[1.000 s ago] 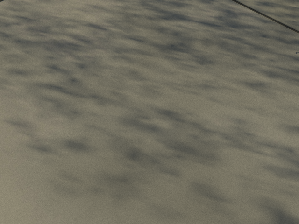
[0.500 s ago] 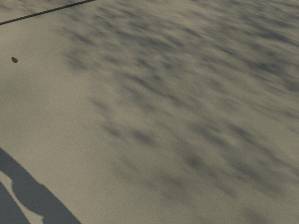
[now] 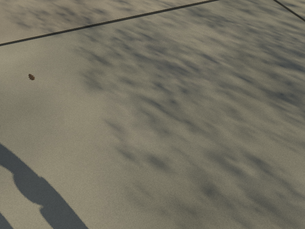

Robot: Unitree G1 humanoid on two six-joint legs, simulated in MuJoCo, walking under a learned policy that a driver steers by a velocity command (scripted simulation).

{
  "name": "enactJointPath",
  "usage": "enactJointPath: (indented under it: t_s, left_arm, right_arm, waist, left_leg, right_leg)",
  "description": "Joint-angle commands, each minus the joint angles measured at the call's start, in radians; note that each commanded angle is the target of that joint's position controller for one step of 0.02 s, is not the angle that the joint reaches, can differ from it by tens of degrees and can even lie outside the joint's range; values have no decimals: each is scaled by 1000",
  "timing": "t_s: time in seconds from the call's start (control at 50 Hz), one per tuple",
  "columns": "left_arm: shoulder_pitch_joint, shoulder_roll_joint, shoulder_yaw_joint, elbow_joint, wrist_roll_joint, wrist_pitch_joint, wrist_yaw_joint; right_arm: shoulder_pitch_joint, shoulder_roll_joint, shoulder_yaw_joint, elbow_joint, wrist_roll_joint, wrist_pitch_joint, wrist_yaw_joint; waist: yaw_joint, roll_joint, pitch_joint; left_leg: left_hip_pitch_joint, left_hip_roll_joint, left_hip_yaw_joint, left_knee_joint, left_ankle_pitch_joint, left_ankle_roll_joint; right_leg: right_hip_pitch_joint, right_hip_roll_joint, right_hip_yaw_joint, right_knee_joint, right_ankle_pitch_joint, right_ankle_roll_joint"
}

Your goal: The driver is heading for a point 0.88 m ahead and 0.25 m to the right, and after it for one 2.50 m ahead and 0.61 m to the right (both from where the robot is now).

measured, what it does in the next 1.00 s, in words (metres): walks ahead, turning right: right foot, then left foot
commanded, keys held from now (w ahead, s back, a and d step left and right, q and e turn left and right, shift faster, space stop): w+e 0.70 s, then w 0.28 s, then w+q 0.02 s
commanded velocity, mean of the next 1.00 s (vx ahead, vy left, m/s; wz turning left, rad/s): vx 0.46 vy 0.00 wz -0.44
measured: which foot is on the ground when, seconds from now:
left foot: down 0.00-0.18, up 0.20-0.62, down 0.64-1.00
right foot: up 0.00-0.16, down 0.18-0.64, up 0.66-1.00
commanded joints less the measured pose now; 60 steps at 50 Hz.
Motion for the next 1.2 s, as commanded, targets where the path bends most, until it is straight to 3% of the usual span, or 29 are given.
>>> enactJointPath:
  t_s: [0.02,0.1,0.16,0.18,0.2,0.22,0.24,0.28,0.34,0.42,0.5,0.58,0.62,0.64,0.66,0.68,0.7,0.72,0.74,0.78,0.86,0.96,1.04,1.08,1.12,1.14,1.16,1.18,1.2]
  left_arm:
    - [-117,82,12,-101,-4,-29,-9]
    - [-97,78,6,-109,-6,-31,-22]
    - [70,112,27,-62,-6,-26,-16]
    - [212,188,58,-35,-14,-24,-6]
    - [291,333,87,-45,-6,-31,-2]
    - [277,251,62,-62,2,-47,-10]
    - [225,197,45,-79,11,-57,-11]
    - [145,141,26,-107,12,-56,-11]
    - [116,152,24,-126,15,-55,5]
    - [149,173,34,-106,6,-50,30]
    - [217,173,40,-71,-5,-43,38]
    - [213,173,51,-57,-7,-26,48]
    - [189,164,50,-68,1,-17,44]
    - [162,138,38,-90,10,-14,37]
    - [186,62,11,-117,40,-17,35]
    - [362,6,-7,-132,-11,-28,29]
    - [300,129,15,-96,-28,-27,32]
    - [174,172,27,-113,-22,-25,30]
    - [121,150,24,-122,-7,-26,32]
    - [98,107,22,-139,0,-28,23]
    - [42,46,-1,-157,9,-22,15]
    - [-110,27,-23,-188,15,-53,-13]
    - [-221,54,-16,-234,8,-65,-25]
    - [-184,85,0,-230,9,-70,-27]
    - [43,156,42,-167,19,-70,-14]
    - [223,241,66,-146,35,-62,2]
    - [228,285,67,-146,49,-54,1]
    - [208,185,45,-149,39,-56,-3]
    - [152,142,29,-143,28,-60,-4]
  right_arm:
    - [6,-201,-65,-32,10,-26,3]
    - [-8,-210,-73,-17,24,-23,15]
    - [-34,-180,-63,-13,21,-19,17]
    - [-52,-122,-42,-29,1,-26,16]
    - [-87,-58,-19,-114,-20,-48,16]
    - [-104,-128,-32,-103,11,-74,21]
    - [-108,-170,-41,-104,37,-90,32]
    - [-115,-167,-42,-83,-1,-99,31]
    - [-112,-144,-43,-84,-16,-87,35]
    - [-232,-87,-21,-111,-9,-76,32]
    - [-349,-83,-16,-144,5,-83,45]
    - [-328,-125,-32,-142,8,-94,47]
    - [-187,-169,-58,-110,7,-100,35]
    - [-42,-199,-72,-89,-2,-100,27]
    - [125,-263,-83,-79,-11,-90,15]
    - [124,-283,-84,-47,-16,-82,30]
    - [77,-160,-60,-73,0,-78,28]
    - [32,-115,-48,-70,4,-72,22]
    - [1,-114,-43,-58,-5,-69,24]
    - [-23,-104,-38,-33,-22,-74,25]
    - [-14,-124,-46,14,6,-90,26]
    - [16,-177,-54,46,20,-74,22]
    - [112,-207,-56,93,37,-50,22]
    - [116,-225,-59,103,38,-35,17]
    - [108,-194,-43,101,30,-31,13]
    - [107,-117,-12,66,-3,-35,12]
    - [231,-27,12,53,18,-49,11]
    - [177,-146,-17,70,43,-53,12]
    - [109,-174,-30,46,54,-53,13]
  waist:
    - [-48,100,71]
    - [-25,85,66]
    - [68,45,6]
    - [128,-78,-52]
    - [128,-345,-86]
    - [145,-220,-98]
    - [119,-180,-27]
    - [79,-39,36]
    - [38,-69,36]
    - [62,-70,68]
    - [101,-84,84]
    - [70,-109,77]
    - [-2,-129,-16]
    - [-79,-117,-147]
    - [-116,43,-325]
    - [-5,410,-426]
    - [-40,227,-291]
    - [-63,118,-147]
    - [-41,36,-70]
    - [7,80,-4]
    - [21,69,47]
    - [-27,50,65]
    - [-50,63,84]
    - [-10,77,62]
    - [116,62,-81]
    - [181,-67,-247]
    - [110,-309,-368]
    - [143,-186,-288]
    - [127,-159,-154]
  left_leg:
    - [70,324,-251,-196,-238,171]
    - [30,313,-154,-159,-180,147]
    - [-125,241,-19,63,-53,80]
    - [-245,161,91,360,30,13]
    - [-631,-24,108,745,-278,-80]
    - [-760,13,-71,890,-347,-63]
    - [-803,63,-90,902,-262,-36]
    - [-737,115,-81,784,-109,-28]
    - [-616,102,-59,645,9,-68]
    - [-514,48,-36,366,215,-107]
    - [-433,18,-52,210,322,-96]
    - [-381,24,-85,151,246,-57]
    - [-174,1,-41,125,185,-13]
    - [81,70,-87,150,188,35]
    - [383,268,-307,193,123,90]
    - [604,473,-816,46,-116,243]
    - [493,432,-767,-8,-274,198]
    - [340,383,-571,-21,-218,159]
    - [200,341,-465,-42,-74,147]
    - [45,286,-333,-93,73,151]
    - [-15,286,-222,-176,179,197]
    - [-20,231,-70,-192,258,160]
    - [58,272,-103,-148,268,134]
    - [93,286,-122,-78,336,111]
    - [1,206,-62,204,481,54]
    - [-198,134,-13,534,181,5]
    - [-498,-2,-48,832,-373,-41]
    - [-589,44,-140,947,-357,-39]
    - [-642,86,-123,957,-267,-31]
  right_leg:
    - [-155,-30,12,-46,-7,-26]
    - [-39,-17,-39,-128,30,-54]
    - [266,58,-96,-206,53,-94]
    - [444,-28,69,-277,4,-148]
    - [647,-265,638,-456,-179,-338]
    - [668,-308,758,-536,-306,-379]
    - [624,-288,668,-533,-273,-346]
    - [506,-205,484,-526,-61,-280]
    - [398,-146,354,-546,233,-267]
    - [285,-68,236,-543,338,-222]
    - [273,-81,277,-521,292,-199]
    - [376,-126,350,-432,371,-171]
    - [383,-86,335,-273,613,-140]
    - [292,-31,309,-69,594,-108]
    - [110,63,235,236,233,-74]
    - [-228,158,198,527,-320,-29]
    - [-310,69,216,608,-241,-20]
    - [-315,36,171,587,-140,-17]
    - [-274,3,147,556,-79,-14]
    - [-204,-35,148,479,-28,-20]
    - [-234,-55,112,296,-9,-6]
    - [-162,-45,32,-25,268,-6]
    - [-121,-10,19,-160,269,-23]
    - [-37,15,10,-213,223,-42]
    - [322,33,-8,-248,239,-87]
    - [611,-183,211,-216,253,-151]
    - [798,-382,643,-359,6,-279]
    - [721,-350,659,-419,-110,-259]
    - [618,-322,498,-431,-83,-227]
Keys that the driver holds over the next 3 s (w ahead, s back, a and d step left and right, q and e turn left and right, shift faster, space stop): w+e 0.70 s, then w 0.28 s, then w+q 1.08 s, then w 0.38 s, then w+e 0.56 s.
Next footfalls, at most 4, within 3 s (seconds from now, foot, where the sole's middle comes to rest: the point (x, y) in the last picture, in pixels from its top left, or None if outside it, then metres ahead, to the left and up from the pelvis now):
0.18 right None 0.12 -0.16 -0.78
0.64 left None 0.50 -0.06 -0.78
1.12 right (250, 207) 0.62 -0.43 -0.78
1.66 left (209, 145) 0.97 -0.29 -0.78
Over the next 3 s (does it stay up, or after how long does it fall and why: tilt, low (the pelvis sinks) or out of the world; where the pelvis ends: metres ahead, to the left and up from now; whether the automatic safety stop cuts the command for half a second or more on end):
stays up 1.49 -0.33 -0.01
